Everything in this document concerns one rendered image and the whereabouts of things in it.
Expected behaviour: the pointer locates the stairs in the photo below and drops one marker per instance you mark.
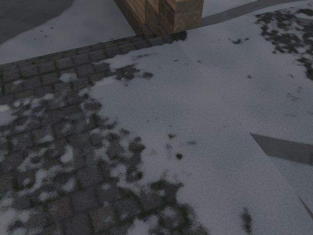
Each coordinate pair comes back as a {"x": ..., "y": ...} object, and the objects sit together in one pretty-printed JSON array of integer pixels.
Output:
[{"x": 74, "y": 52}]

